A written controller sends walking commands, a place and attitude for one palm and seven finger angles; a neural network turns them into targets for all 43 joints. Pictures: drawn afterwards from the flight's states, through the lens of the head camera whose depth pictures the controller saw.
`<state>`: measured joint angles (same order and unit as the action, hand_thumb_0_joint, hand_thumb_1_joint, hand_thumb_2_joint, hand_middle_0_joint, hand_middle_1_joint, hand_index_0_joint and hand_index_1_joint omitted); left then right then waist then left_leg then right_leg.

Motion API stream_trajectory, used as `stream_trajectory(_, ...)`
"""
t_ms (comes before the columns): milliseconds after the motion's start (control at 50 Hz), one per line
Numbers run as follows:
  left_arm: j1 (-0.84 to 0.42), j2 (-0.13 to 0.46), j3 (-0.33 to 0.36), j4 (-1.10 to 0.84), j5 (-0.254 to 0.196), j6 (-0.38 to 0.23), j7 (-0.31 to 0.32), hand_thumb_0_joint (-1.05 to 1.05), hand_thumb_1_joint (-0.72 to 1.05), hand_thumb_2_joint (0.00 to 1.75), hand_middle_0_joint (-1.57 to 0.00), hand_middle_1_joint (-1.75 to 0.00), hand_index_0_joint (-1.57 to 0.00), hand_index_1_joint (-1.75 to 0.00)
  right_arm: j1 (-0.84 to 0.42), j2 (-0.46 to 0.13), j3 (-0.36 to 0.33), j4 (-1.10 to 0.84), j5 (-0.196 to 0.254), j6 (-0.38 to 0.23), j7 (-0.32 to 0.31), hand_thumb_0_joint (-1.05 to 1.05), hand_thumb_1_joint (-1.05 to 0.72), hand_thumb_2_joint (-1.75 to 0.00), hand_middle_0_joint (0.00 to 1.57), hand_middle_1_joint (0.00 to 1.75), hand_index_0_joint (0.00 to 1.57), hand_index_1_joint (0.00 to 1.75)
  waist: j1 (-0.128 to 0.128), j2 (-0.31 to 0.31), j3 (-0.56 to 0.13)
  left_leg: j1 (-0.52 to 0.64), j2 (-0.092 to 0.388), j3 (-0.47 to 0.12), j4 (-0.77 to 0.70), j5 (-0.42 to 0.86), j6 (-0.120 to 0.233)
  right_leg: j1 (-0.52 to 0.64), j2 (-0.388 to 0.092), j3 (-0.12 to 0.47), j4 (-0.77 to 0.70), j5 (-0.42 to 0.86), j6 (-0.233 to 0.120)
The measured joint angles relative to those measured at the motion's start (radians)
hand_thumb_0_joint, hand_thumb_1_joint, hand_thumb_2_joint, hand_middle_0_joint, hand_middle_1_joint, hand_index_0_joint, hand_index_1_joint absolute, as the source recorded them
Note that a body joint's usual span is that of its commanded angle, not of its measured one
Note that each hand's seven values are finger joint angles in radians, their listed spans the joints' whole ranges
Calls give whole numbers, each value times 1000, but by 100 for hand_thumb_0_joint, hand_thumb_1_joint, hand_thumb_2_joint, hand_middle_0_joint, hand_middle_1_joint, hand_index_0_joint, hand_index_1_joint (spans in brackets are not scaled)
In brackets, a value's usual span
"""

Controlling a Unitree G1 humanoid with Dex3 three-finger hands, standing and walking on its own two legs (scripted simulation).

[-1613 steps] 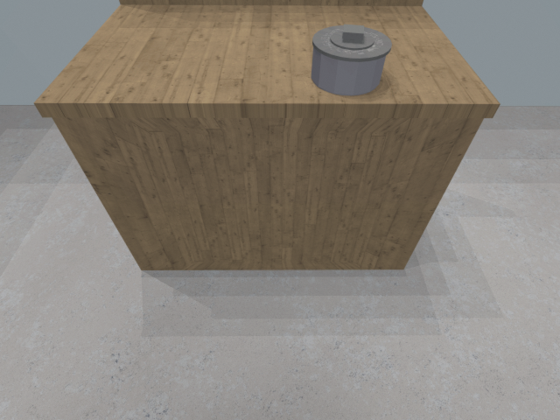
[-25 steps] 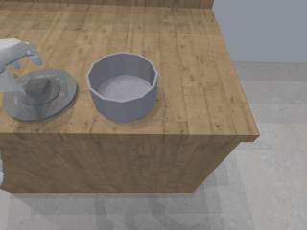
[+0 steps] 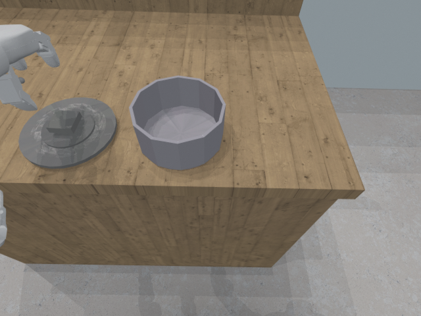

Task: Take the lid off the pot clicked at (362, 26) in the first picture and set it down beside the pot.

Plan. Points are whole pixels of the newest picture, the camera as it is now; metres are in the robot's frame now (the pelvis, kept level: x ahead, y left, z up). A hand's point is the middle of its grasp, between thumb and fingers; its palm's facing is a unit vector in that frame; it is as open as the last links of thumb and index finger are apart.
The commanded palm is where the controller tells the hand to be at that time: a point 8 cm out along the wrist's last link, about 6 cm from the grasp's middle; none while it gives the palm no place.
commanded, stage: raise the empty hand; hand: left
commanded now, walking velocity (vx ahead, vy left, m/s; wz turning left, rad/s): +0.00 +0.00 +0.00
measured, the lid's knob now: (64, 121) +0.48 +0.30 +0.08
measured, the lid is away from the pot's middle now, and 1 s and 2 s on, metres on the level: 0.23 0.23 0.23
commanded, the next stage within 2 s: draw the hand back to the body in 0.30 s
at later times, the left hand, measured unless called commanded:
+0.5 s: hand (8, 70) +0.45 +0.31 +0.22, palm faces -0.26 -0.06 -0.96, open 11.0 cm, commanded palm +0.43 +0.30 +0.28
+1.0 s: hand (36, 88) +0.40 +0.24 +0.23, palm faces +0.12 -0.63 -0.77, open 11.0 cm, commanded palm +0.36 +0.29 +0.28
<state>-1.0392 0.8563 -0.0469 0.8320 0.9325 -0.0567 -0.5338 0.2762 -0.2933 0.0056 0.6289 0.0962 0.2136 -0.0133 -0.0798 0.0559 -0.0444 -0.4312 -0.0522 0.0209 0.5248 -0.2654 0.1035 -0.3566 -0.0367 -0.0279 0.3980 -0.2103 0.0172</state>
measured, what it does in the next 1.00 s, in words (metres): stands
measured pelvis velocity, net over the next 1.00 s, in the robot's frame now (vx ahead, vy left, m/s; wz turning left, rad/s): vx -0.01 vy -0.02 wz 0.01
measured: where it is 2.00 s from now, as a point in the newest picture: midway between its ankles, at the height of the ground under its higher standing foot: outside the picture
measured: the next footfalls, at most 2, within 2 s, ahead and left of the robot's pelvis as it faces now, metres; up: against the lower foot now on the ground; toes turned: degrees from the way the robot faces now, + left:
none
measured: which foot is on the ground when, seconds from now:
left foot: down 0.00-1.00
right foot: down 0.00-1.00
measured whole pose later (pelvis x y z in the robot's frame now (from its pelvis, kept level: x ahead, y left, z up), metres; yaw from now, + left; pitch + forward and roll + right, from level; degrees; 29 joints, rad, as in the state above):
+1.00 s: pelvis -0.01 -0.02 +0.01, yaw +1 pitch +2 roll -1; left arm -0.70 0.69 0.14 0.45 0.28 -0.06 -0.27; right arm 0.25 -0.27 0.04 0.56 0.09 0.08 -0.04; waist 0.03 0.04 0.04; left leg -0.25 -0.05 0.01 0.43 -0.22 0.07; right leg -0.21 -0.02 -0.01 0.38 -0.21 -0.03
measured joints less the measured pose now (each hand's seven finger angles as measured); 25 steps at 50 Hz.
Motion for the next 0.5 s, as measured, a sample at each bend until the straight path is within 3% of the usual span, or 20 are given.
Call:
stream_trajectory(120, -30, 1, 19, 1, -24, 12, -6, 0, -8, 80, -44, -73, -43, -73, -7, 3, 6, -2, 1, -9, 4, 0, -90, -89, 20, 30, 20, 30, -3, -3, -10, 14, -5, -1, -20, 11, 0, 11, -4, 1, -13, 6, 6)
stream_trajectory(240, -61, 4, -34, -5, 9, 68, -24, 0, -8, 80, -44, -73, -43, -73, -6, 3, 4, -9, 2, -16, 6, 0, -90, -89, 20, 30, 20, 30, 5, -4, 2, 24, -4, -5, -30, 20, -3, 22, -3, -2, -22, 13, -1)
stream_trajectory(320, -78, 6, -15, 19, -2, 53, -19, 0, -8, 80, -44, -73, -43, -73, -8, 1, 14, -1, 4, -24, -2, 0, -90, -89, 20, 30, 20, 30, 5, -7, -5, 25, -4, -5, -33, 23, -3, 23, -3, -2, -25, 15, 6)
stream_trajectory(440, -88, 7, -54, 55, 12, 73, -31, 0, -8, 80, -44, -73, -43, -73, -4, 2, 12, 4, 5, -23, -4, 0, -90, -89, 20, 30, 20, 30, 5, -13, -2, 28, 0, -5, -34, 24, -8, 24, 1, 0, -22, 15, 5)
stream_trajectory(500, -56, 13, -16, 24, 9, 51, -25, 0, -8, 80, -44, -73, -43, -73, -2, 0, 14, 2, 2, -26, -9, 0, -90, -89, 20, 30, 20, 30, 1, -12, 1, 32, 2, -3, -36, 25, -9, 28, 3, 1, -27, 19, 7)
